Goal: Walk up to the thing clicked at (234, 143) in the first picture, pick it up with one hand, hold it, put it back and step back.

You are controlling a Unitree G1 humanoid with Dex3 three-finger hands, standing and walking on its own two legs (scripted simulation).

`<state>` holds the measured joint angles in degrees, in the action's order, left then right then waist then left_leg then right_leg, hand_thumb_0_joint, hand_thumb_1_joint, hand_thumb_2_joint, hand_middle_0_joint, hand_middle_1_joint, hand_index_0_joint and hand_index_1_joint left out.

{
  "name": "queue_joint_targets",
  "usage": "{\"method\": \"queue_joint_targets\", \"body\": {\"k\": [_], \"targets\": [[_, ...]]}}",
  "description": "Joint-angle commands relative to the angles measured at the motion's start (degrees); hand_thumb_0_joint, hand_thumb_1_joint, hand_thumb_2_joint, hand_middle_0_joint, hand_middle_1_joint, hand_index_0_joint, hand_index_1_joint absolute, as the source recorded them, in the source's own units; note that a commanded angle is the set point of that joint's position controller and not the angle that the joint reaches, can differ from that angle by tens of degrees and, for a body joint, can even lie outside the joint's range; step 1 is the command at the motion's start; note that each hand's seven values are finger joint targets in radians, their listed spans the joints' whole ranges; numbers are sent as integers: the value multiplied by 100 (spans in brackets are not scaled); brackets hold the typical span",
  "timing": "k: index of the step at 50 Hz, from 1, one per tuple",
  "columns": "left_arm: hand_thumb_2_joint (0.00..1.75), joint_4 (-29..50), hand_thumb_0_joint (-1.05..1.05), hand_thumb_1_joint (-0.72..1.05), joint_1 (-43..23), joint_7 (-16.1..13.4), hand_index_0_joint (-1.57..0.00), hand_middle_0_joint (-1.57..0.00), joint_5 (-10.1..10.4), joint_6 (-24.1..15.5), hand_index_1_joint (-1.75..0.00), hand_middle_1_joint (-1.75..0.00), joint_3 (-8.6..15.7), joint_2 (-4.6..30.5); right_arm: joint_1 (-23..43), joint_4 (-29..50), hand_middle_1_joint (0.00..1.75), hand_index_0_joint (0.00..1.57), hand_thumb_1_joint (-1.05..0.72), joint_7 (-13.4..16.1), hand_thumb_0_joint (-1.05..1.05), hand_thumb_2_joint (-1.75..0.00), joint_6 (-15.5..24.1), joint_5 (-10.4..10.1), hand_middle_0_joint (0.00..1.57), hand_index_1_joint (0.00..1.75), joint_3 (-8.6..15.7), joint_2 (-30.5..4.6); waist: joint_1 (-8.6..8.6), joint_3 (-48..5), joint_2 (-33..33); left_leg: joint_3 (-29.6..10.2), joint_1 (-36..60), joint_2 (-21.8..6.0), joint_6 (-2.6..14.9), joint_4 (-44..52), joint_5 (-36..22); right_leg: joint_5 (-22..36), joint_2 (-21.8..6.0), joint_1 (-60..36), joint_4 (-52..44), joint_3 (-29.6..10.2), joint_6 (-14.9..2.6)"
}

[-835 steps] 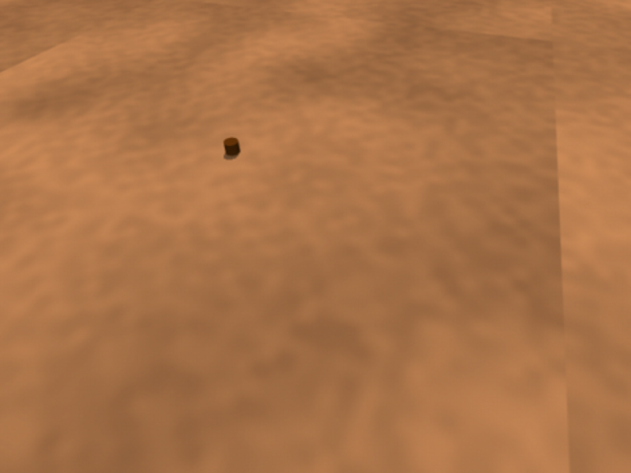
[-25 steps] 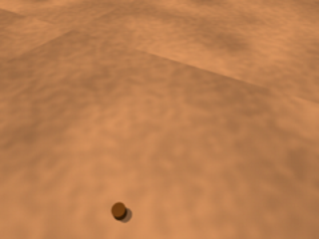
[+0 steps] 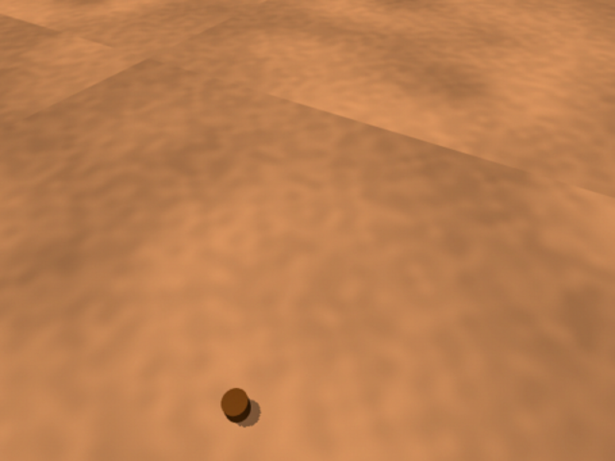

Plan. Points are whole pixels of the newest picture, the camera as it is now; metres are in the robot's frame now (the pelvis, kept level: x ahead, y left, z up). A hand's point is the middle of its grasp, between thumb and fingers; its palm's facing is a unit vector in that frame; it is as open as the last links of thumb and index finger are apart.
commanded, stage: walk up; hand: left
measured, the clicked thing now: (236, 405) +0.43 +0.27 -0.74
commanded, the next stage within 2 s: stand in 0.96 s
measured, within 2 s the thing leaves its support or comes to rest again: neither
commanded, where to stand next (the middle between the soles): +0.06 -0.01 m, yaw +0 degrees
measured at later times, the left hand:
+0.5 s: hand out of the picture +0.08 +0.25 -0.14, palm faces +0.00 -0.94 -0.34, open 7.4 cm
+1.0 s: hand out of the picture +0.09 +0.25 -0.15, palm faces -0.01 -0.94 -0.33, open 7.4 cm
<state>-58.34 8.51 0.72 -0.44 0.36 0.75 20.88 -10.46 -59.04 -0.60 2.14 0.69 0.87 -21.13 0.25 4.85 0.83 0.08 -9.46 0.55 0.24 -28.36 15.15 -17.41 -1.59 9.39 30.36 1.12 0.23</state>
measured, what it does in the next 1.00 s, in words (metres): stands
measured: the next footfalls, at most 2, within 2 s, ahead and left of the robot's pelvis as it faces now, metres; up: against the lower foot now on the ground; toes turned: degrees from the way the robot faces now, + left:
none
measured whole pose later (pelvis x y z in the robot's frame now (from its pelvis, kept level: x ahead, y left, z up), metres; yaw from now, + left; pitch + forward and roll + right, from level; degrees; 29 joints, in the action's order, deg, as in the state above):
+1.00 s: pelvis +0.01 +0.00 +0.01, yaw +0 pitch -3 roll +0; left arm -63.9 6.1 0.2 -0.7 -0.4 0.7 19.7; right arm -6.8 -63.9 -0.4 1.2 0.8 -0.2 -19.9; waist -0.1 2.9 0.3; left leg -0.6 -5.9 -0.6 -0.4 -20.2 11.5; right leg -12.0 -0.4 4.3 19.0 1.8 0.0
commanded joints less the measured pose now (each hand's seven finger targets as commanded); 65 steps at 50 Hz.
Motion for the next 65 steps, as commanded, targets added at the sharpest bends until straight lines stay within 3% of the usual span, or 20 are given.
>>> {"method": "queue_joint_targets", "body": {"k": [1, 2, 4, 13, 20, 29, 35, 47, 48, 52, 56, 61, 65], "targets": [[90, 266, 0, 90, -255, -49, -20, -20, 18, -232, -30, -30, 271, 1148, 553, 354, 30, 20, -90, 84, 0, -90, 108, -37, 20, 30, 241, -1259, 118, -497, -339, -835, -78, -858, 381, 772, -1367, 896, -376, -439, -917, -530, -270], [90, 228, 0, 90, -285, -51, -20, -20, 26, -241, -30, -30, 293, 1219, 515, 328, 30, 20, -90, 95, 0, -90, 94, -39, 20, 30, 216, -1187, 72, -529, -367, -650, -97, -691, 263, 733, -1273, 1175, -451, -500, -938, -601, -324], [90, 172, 0, 90, -342, -49, -20, -20, 30, -242, -30, -30, 274, 1258, 487, 249, 30, 20, -90, 101, 0, -90, 82, -27, 20, 30, 201, -1184, 21, -449, -422, -557, -96, -578, 198, 783, -979, 1323, -507, -447, -979, -611, -339], [90, -50, 0, 90, -515, -61, -20, -20, -4, -237, -30, -30, 277, 1195, 546, 53, 30, 20, -90, 93, 0, -90, 58, -26, 20, 30, 178, -1121, -17, -392, -46, -599, 67, -624, 207, 940, -893, 899, -462, -304, -1325, -540, -256], [90, -132, 0, 90, -510, -66, -20, -20, -4, -250, -30, -30, 290, 1148, 588, -21, 30, 20, -90, 103, 0, -90, 73, -8, 20, 30, 157, -1138, 1, -621, -56, -543, 246, -664, 191, 933, -1332, 1339, -473, -478, -1345, -498, -215], [90, -183, 0, 90, -534, -68, -20, -20, -14, -225, -30, -30, 286, 1144, 560, -105, 30, 20, -90, 122, 0, -90, 58, -11, 20, 30, 171, -1125, -22, -531, -50, -551, 202, -668, 178, 1048, -1271, 1305, -484, -490, -1370, -483, -215], [90, -207, 0, 90, -453, -89, -20, -20, -12, -236, -30, -30, 291, 1141, 590, -87, 30, 20, -90, 118, 0, -90, 39, -6, 20, 30, 161, -1100, -10, -626, 11, -488, 329, -666, 192, 950, -1462, 1592, -491, -520, -1377, -471, -182], [90, -194, 0, 90, -452, -86, -20, -20, -16, -214, -30, -30, 275, 1101, 629, -98, 30, 20, -90, 125, 0, -90, 30, 3, 20, 30, 167, -1117, 5, -523, -198, -561, 224, -676, 189, 1084, -1335, 1414, -462, -536, -1380, -453, -189], [90, -237, 0, 90, -539, -104, -20, -20, 24, -224, -30, -30, 213, 1088, 779, -105, 30, 20, -90, 135, 0, -90, 13, -28, 20, 30, 121, -1062, -1, -350, -182, -580, 206, -804, 109, 1175, -1733, 1671, -600, -442, -1437, -514, -176], [90, -270, 0, 90, -501, -114, -20, -20, 26, -240, -30, -30, 190, 1095, 695, -160, 30, 20, -90, 133, 0, -90, 6, -43, 20, 30, 111, -1082, -19, -590, -159, -565, 407, -810, 73, 1204, -1921, 1876, -599, -599, -1467, -492, -145], [90, -308, 0, 90, -552, -117, -20, -20, 26, -235, -30, -30, 171, 1099, 734, -196, 30, 20, -90, 124, 0, -90, -19, -33, 20, 30, 112, -1099, -35, -670, -145, -549, 388, -809, 72, 1296, -1426, 1463, -599, -612, -1550, -511, -142], [90, -339, 0, 90, -515, -113, -20, -20, 1, -254, -30, -30, 140, 1098, 806, -218, 30, 20, -90, 109, 0, -90, 5, -42, 20, 30, 105, -1103, -17, -885, -147, -557, 622, -861, 91, 1246, -1923, 1904, -634, -668, -1471, -482, -132], [90, -365, 0, 90, -508, -118, -20, -20, 30, -253, -30, -30, 119, 1097, 735, -272, 30, 20, -90, 104, 0, -90, -12, -31, 20, 30, 91, -1089, -30, -705, -56, -550, 519, -832, 72, 1300, -1802, 1779, -634, -583, -1536, -492, -133]]}}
